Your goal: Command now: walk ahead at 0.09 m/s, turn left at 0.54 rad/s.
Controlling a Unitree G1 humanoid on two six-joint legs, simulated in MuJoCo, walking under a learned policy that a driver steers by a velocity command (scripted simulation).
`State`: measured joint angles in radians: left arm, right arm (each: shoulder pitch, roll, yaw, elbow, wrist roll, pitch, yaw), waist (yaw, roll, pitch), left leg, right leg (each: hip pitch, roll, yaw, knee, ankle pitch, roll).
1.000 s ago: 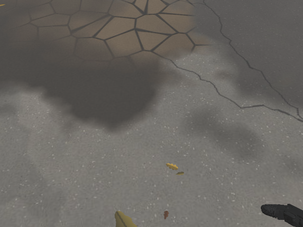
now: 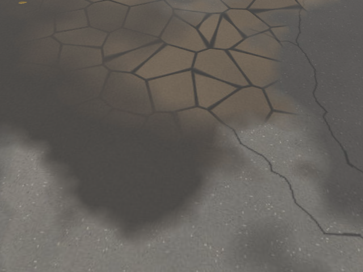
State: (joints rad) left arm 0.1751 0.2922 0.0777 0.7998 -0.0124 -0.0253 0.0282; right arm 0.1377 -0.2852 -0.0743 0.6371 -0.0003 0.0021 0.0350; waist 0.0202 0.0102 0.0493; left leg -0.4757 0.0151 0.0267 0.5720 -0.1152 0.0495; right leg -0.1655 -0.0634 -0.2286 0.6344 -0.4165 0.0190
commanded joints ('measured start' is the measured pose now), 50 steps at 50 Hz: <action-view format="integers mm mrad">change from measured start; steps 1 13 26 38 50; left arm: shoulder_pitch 67 -34 -96 -41 -28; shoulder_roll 79 76 107 73 52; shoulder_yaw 0 -1 -1 -21 -21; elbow -99 -79 -111 -44 45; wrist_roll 41 13 24 30 22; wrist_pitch -16 29 -12 -13 14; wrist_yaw -16 1 -10 -35 -8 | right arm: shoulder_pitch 188 7 55 49 78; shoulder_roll -284 -169 -113 -63 -50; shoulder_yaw -77 -50 -37 -5 11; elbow -72 -111 -50 11 72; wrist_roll -23 -5 -8 -21 -15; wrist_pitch -7 21 35 27 -4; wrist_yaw -30 -67 -66 -50 -66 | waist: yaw -51 -23 -44 -8 -4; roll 292 124 -151 39 12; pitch -409 -215 -71 -118 -29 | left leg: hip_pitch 652 186 -15 274 203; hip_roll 386 140 -52 50 24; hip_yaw -655 -373 -177 -152 -139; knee -139 -247 423 -130 -146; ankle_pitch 702 -2 -354 -3 -92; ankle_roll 389 180 -117 -16 -39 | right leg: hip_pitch -461 -266 -73 -34 -42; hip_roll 131 59 -202 23 24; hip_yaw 217 291 520 256 258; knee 705 210 -313 -160 -170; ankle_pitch -304 75 431 258 236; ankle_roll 50 55 -223 -8 -1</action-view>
